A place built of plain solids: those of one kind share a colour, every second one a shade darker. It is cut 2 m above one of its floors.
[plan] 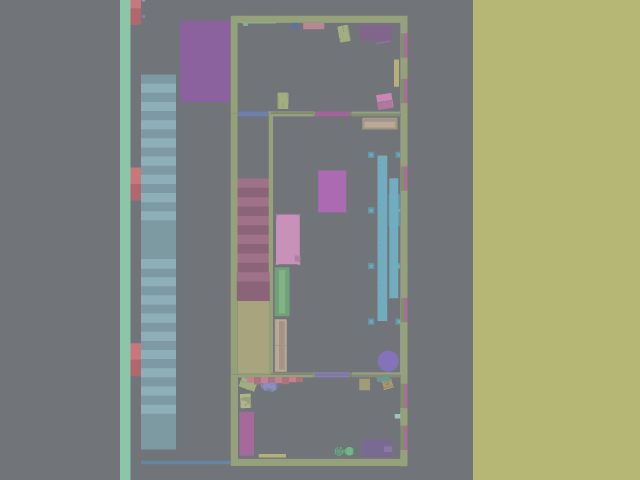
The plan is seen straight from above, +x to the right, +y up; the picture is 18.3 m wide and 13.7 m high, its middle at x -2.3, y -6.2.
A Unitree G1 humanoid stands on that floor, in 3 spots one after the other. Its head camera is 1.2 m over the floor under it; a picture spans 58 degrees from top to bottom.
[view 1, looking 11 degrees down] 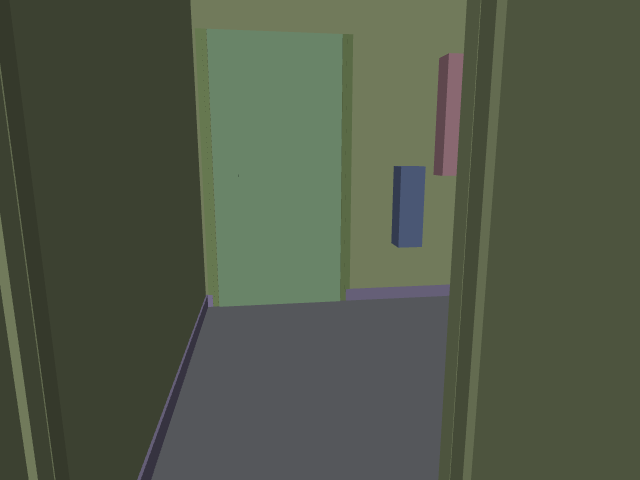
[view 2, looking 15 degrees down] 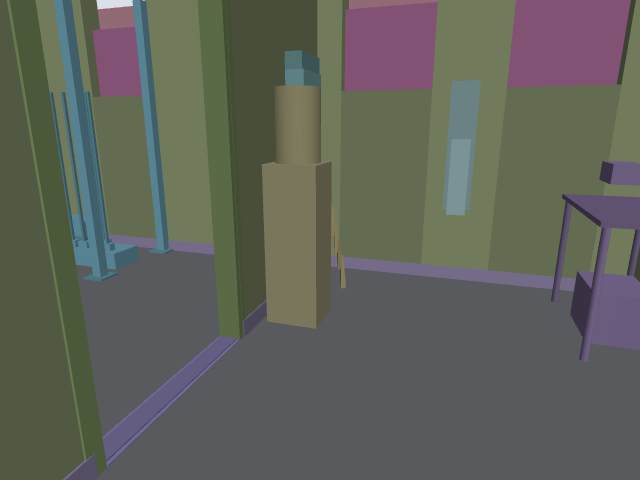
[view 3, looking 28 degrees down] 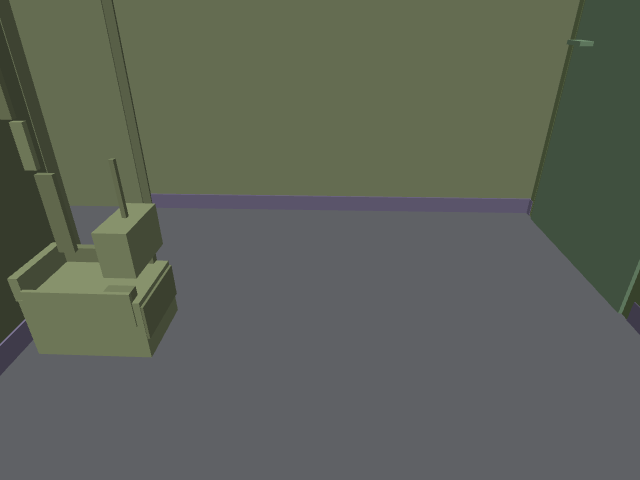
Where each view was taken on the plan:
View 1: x -4.21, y -3.44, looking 82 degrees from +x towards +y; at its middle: door_leaf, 3.52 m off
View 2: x -3.45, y -11.25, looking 18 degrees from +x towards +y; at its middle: water_cooler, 2.55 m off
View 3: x -1.95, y -1.30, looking -178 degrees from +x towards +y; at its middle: ground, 2.56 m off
